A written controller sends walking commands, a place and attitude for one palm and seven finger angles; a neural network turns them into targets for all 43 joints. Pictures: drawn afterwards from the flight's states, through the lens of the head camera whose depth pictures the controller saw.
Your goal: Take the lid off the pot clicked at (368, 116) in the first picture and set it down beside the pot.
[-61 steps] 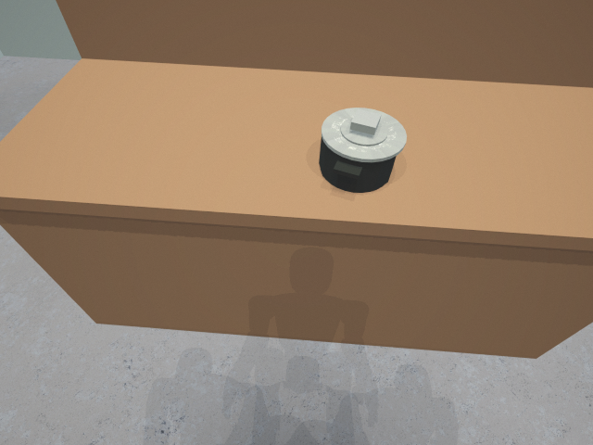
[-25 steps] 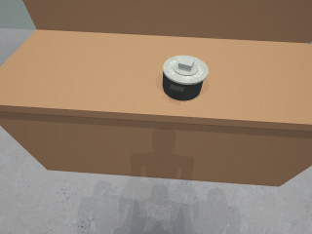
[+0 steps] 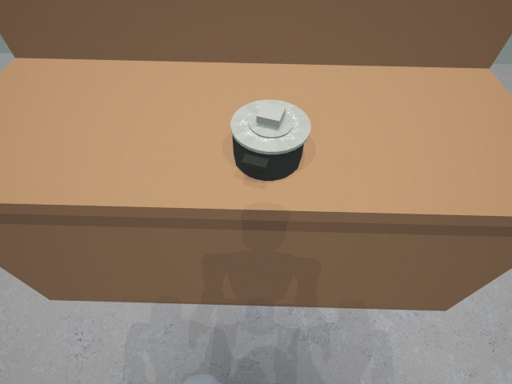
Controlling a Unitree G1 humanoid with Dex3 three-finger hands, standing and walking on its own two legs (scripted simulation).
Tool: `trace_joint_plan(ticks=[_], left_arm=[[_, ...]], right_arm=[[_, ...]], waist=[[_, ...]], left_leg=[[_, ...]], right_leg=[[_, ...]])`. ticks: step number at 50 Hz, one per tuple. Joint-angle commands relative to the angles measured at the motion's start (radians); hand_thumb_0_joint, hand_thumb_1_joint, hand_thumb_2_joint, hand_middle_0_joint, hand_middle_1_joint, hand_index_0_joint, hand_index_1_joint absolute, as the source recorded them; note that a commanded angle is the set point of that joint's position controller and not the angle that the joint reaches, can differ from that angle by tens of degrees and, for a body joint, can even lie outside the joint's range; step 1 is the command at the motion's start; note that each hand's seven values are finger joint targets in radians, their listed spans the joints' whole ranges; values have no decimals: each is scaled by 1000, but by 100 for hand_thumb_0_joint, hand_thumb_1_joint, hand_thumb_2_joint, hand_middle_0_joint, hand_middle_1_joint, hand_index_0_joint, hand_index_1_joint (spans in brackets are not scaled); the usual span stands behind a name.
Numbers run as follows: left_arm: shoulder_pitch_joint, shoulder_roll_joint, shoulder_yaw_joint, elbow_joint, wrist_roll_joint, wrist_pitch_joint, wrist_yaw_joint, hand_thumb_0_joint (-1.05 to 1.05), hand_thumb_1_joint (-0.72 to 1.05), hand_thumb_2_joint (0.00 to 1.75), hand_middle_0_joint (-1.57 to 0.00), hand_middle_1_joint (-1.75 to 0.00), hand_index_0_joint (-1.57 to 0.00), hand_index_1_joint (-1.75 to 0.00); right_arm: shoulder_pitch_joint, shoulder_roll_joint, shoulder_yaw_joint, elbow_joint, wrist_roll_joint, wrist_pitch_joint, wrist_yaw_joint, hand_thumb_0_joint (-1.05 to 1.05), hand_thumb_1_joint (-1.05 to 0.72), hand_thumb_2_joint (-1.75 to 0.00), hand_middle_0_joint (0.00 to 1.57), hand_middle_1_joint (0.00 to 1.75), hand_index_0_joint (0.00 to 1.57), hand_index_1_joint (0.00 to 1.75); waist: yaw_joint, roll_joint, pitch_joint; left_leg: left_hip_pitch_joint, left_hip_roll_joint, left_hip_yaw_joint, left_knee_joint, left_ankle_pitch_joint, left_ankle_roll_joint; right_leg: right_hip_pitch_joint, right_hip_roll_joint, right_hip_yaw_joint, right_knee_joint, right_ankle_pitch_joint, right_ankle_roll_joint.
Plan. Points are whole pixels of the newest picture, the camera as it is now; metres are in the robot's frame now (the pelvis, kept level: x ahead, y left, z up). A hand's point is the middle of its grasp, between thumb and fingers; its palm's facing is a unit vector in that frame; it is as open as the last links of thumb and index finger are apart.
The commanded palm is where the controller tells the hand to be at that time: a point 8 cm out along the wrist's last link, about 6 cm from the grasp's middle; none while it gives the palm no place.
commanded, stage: take the last steps up to it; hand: left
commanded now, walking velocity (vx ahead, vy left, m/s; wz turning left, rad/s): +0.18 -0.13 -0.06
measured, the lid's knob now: (271, 114) +0.62 +0.02 +0.06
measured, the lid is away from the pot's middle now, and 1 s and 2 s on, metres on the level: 0.00 0.00 0.00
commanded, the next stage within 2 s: come to a stop and stand still in 0.10 s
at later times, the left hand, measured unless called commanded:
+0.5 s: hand (177, 366) +0.17 +0.16 -0.17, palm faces +0.03 -0.97 -0.22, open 7.3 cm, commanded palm none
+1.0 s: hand out of the picture +0.13 +0.18 -0.18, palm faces +0.01 -0.97 -0.24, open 7.4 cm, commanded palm none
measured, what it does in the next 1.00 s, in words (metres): steps on the spot: left foot, then right foot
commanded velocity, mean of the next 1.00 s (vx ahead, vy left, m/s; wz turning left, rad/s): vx -0.05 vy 0.03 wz -0.01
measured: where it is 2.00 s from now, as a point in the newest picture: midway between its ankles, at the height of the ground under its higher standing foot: outside the picture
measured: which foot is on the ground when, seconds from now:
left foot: up 0.00-0.22, down 0.24-0.56, up 0.58-0.88, down 0.90-1.00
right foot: down 0.00-0.26, up 0.28-0.54, down 0.56-1.00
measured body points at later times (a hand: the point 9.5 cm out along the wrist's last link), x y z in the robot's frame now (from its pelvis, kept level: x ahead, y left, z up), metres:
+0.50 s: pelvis +0.10 -0.03 +0.00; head +0.15 -0.02 +0.45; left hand +0.17 +0.21 -0.15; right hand +0.18 -0.27 -0.14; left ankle +0.14 +0.09 -0.73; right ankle +0.09 -0.18 -0.70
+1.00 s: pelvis +0.08 -0.02 -0.01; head +0.10 +0.00 +0.44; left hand +0.13 +0.23 -0.16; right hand +0.15 -0.27 -0.14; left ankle +0.09 +0.07 -0.73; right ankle +0.11 -0.18 -0.73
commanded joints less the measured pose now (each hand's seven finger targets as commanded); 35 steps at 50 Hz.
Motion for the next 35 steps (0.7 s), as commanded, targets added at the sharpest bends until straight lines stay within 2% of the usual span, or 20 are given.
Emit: trace_joint_plan(ticks=[1,7,8,10,11,12,13,14,16,18,19,23,26,27,28,29,30,31,33,35], left_arm=[[80,100,10,-21,3,-19,22,0,90,90,-20,-30,-20,-30],[93,115,5,0,6,-21,23,0,90,90,-20,-30,-20,-30],[94,112,3,2,3,-19,21,0,90,90,-20,-30,-20,-30],[64,106,1,-3,-9,-17,16,0,90,90,-20,-30,-20,-30],[82,83,-3,-8,-8,-15,15,0,90,90,-20,-30,-20,-30],[132,39,-8,-14,-17,-10,15,0,90,90,-20,-30,-20,-30],[103,71,-8,-29,-10,-6,24,0,90,90,-20,-30,-20,-30],[92,82,-2,-37,-13,13,34,0,90,90,-20,-30,-20,-30],[25,79,2,-42,-8,25,28,0,90,90,-20,-30,-20,-30],[27,61,-4,-36,-13,44,22,0,90,90,-20,-30,-20,-30],[26,56,-8,-37,-15,46,23,0,90,90,-20,-30,-20,-30],[19,67,-11,-52,-3,51,27,0,90,90,-20,-30,-20,-30],[45,121,-6,-56,3,34,32,0,90,90,-20,-30,-20,-30],[6,185,0,-73,10,24,36,0,90,90,-20,-30,-20,-30],[-22,252,6,-90,11,18,32,0,90,90,-20,-30,-20,-30],[-23,275,5,-103,11,21,30,0,90,90,-20,-30,-20,-30],[-38,275,15,-100,12,19,34,0,90,90,-20,-30,-20,-30],[-45,260,16,-97,10,19,38,0,90,90,-20,-30,-20,-30],[-43,242,21,-103,11,22,48,0,90,90,-20,-30,-20,-30],[-19,249,25,-107,11,24,56,0,90,90,-20,-30,-20,-30]], right_arm=[[-60,-30,-14,-110,5,-29,10,0,-90,-90,20,30,20,30],[-120,-16,-5,-139,12,-49,10,0,-90,-90,20,30,20,30],[-108,-14,-5,-133,12,-55,6,0,-90,-90,20,30,20,30],[-4,-30,-4,-95,11,-65,-6,0,-90,-90,20,30,20,30],[75,-78,-12,-72,5,-70,-17,0,-90,-90,20,30,20,30],[136,-164,-26,-69,-4,-68,-25,0,-90,-90,20,30,20,30],[151,-174,-22,-74,4,-44,-27,0,-90,-90,20,30,20,30],[92,-171,-8,-97,6,-37,-32,0,-90,-90,20,30,20,30],[-29,-101,9,-118,2,-36,-34,0,-90,-90,20,30,20,30],[-89,-102,11,-125,5,-32,-31,0,-90,-90,20,30,20,30],[-101,-97,10,-128,7,-31,-28,0,-90,-90,20,30,20,30],[-113,-139,-15,-146,2,-2,-16,0,-90,-90,20,30,20,30],[-118,-140,-24,-159,10,13,-4,0,-90,-90,20,30,20,30],[-102,-97,-21,-170,18,19,2,0,-90,-90,20,30,20,30],[-86,-75,-21,-187,22,31,5,0,-90,-90,20,30,20,30],[-93,-82,-24,-191,15,39,6,0,-90,-90,20,30,20,30],[-108,-81,-25,-190,11,44,4,0,-90,-90,20,30,20,30],[-103,-107,-29,-185,11,41,3,0,-90,-90,20,30,20,30],[-87,-121,-29,-180,17,35,5,0,-90,-90,20,30,20,30],[-120,-114,-23,-194,17,38,9,0,-90,-90,20,30,20,30]], waist=[[-13,-83,31],[-3,-112,-1],[-10,-92,-16],[-62,-63,-44],[-86,8,-83],[-82,228,-161],[-88,195,-135],[-53,208,-134],[-20,130,-37],[4,144,-60],[9,116,-62],[4,178,-71],[27,67,-86],[4,-107,-70],[-9,-232,-61],[7,-148,-55],[13,-251,-53],[15,-308,-47],[16,-257,-89],[33,-186,-96]], left_leg=[[-195,18,21,46,83,-14],[-74,-19,62,-260,133,-3],[-11,-38,82,-337,174,0],[221,-59,76,-515,356,14],[401,48,-70,-545,593,62],[552,309,-366,-570,966,203],[441,395,-426,-638,1055,283],[370,406,-454,-640,1030,298],[255,300,-300,-669,916,245],[237,219,-169,-671,889,191],[214,200,-145,-670,862,178],[187,169,-113,-641,752,148],[172,94,-79,-493,555,60],[94,2,-22,-385,357,-1],[53,-79,13,-324,89,-36],[73,-89,-23,-233,-38,-34],[2,-96,-51,-133,-87,-28],[-53,-91,-79,-51,-83,-26],[-106,-92,-76,24,-49,-38],[-111,-92,-69,22,-35,-47]], right_leg=[[103,-260,289,-285,244,-188],[188,-229,229,-196,563,-144],[193,-207,213,-160,610,-125],[118,-153,167,-20,628,-71],[6,-104,142,147,526,-13],[-173,-15,58,390,55,48],[-182,3,108,579,-320,56],[-193,-18,174,651,-313,62],[-207,-63,176,605,-255,81],[-155,-72,140,503,-183,93],[-112,-74,124,431,-181,94],[-26,-59,44,216,-77,103],[58,-75,68,-72,153,105],[59,-209,271,-136,326,58],[18,-372,434,-191,426,-38],[-27,-419,442,-201,437,-103],[9,-397,467,-191,505,-121],[72,-376,435,-155,622,-132],[191,-347,351,-85,815,-135],[206,-359,339,-79,830,-138]])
